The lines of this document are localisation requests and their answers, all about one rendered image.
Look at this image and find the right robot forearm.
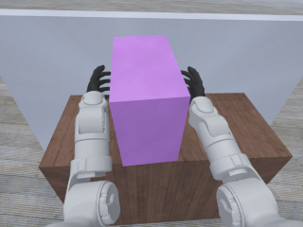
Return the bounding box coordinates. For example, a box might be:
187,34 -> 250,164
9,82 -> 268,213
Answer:
188,96 -> 278,211

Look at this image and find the right robot hand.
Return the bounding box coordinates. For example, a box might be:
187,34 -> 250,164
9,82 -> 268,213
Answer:
181,66 -> 205,105

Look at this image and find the left robot hand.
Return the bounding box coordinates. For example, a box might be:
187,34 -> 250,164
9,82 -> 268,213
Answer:
86,65 -> 111,99

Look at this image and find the robot right upper arm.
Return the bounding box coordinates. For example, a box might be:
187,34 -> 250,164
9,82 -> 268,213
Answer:
216,177 -> 303,227

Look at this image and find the robot left upper arm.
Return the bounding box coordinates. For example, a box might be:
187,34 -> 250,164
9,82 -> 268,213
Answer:
45,180 -> 121,227

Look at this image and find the pedestal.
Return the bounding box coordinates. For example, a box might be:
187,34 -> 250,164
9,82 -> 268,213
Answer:
38,93 -> 293,226

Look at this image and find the carton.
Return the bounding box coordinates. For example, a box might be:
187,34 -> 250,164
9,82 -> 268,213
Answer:
109,35 -> 191,166

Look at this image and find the left robot forearm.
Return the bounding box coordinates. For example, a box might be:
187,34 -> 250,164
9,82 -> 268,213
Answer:
63,91 -> 113,218

